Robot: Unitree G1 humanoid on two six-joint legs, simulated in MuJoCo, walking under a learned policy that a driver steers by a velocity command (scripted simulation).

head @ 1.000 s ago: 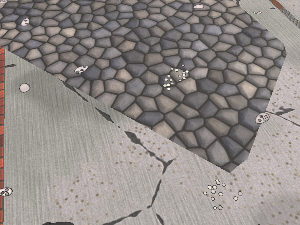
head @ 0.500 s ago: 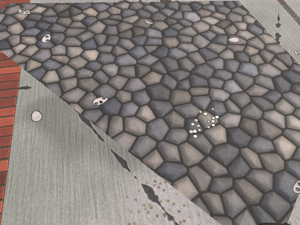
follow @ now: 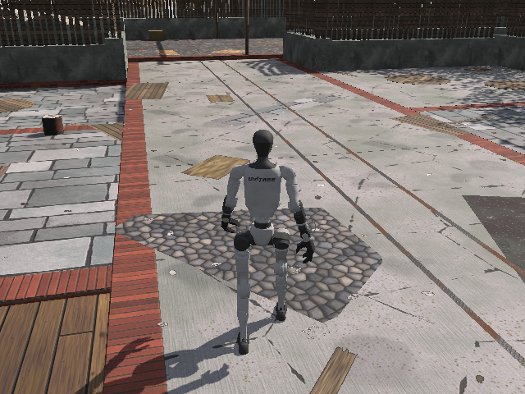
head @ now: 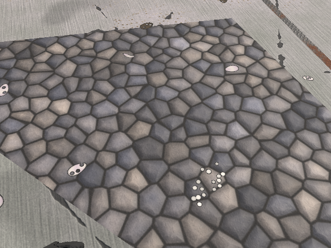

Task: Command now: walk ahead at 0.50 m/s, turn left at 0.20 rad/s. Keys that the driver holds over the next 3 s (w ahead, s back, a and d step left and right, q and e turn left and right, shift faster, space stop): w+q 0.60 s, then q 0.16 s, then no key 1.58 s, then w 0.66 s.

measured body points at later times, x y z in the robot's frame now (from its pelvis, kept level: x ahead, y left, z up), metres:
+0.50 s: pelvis +0.27 +0.01 +0.00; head +0.30 +0.03 +0.45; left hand +0.22 +0.28 -0.14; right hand +0.51 -0.18 -0.10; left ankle +0.40 +0.17 -0.70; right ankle +0.16 -0.12 -0.73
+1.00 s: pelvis +0.49 +0.11 +0.01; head +0.52 +0.14 +0.46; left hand +0.53 +0.42 -0.10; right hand +0.72 -0.10 -0.10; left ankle +0.41 +0.15 -0.73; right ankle +0.67 +0.05 -0.71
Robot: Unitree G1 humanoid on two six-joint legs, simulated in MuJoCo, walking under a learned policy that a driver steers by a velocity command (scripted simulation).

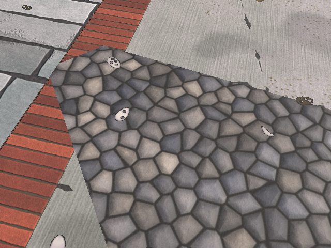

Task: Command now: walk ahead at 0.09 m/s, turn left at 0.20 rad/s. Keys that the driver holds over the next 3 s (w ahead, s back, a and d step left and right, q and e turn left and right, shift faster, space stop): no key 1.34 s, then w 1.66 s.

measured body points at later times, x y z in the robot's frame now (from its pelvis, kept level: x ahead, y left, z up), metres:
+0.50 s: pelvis +0.07 +0.00 +0.00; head +0.08 +0.01 +0.45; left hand +0.18 +0.26 -0.14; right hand +0.15 -0.25 -0.13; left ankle +0.03 +0.13 -0.74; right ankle +0.13 -0.13 -0.74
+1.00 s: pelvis +0.09 +0.02 +0.00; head +0.10 +0.02 +0.45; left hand +0.17 +0.28 -0.15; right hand +0.13 -0.24 -0.15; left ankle +0.03 +0.13 -0.74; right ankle +0.13 -0.13 -0.74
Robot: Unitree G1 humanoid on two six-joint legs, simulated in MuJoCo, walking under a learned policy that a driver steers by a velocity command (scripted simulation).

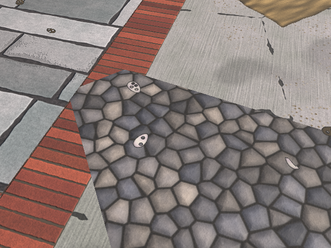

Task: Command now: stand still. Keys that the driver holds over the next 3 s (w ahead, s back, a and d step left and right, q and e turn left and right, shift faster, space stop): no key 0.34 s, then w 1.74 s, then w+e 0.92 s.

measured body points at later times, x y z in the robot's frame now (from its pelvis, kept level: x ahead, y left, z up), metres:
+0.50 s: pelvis +0.02 -0.01 +0.00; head +0.01 -0.02 +0.45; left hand +0.06 +0.25 -0.15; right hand -0.01 -0.26 -0.16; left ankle -0.06 +0.11 -0.73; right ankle +0.02 -0.13 -0.72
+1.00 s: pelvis +0.21 -0.03 +0.00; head +0.24 -0.03 +0.45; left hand +0.11 +0.21 -0.14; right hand +0.44 -0.25 -0.10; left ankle +0.41 +0.10 -0.70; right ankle +0.05 -0.13 -0.73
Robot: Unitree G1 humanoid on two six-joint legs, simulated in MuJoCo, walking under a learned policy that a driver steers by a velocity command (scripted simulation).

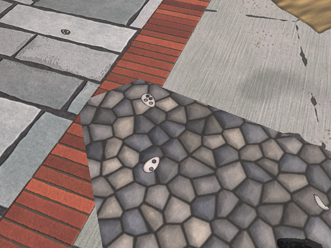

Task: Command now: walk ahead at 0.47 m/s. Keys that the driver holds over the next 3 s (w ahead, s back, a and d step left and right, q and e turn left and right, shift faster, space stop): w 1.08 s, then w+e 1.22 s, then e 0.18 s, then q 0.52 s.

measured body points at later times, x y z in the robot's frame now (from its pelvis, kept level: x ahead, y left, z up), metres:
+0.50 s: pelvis +0.29 +0.03 +0.01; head +0.31 +0.03 +0.46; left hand +0.48 +0.28 -0.10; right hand +0.27 -0.23 -0.13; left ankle +0.21 +0.13 -0.73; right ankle +0.49 -0.13 -0.68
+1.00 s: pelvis +0.58 -0.02 +0.02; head +0.60 -0.03 +0.47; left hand +0.57 +0.24 -0.12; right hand +0.75 -0.28 -0.10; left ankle +0.76 +0.16 -0.67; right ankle +0.52 -0.11 -0.73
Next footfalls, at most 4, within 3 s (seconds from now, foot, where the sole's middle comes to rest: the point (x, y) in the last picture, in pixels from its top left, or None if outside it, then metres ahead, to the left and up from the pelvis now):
0.08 left None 0.25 0.13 -0.77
0.62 right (217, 227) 0.56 -0.11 -0.77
1.18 left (164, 157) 0.88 0.13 -0.77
1.74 right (225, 120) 1.12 -0.16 -0.77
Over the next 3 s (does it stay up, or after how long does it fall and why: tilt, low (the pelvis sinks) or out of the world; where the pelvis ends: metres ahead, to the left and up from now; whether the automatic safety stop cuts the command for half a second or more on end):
stays up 1.44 -0.24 0.00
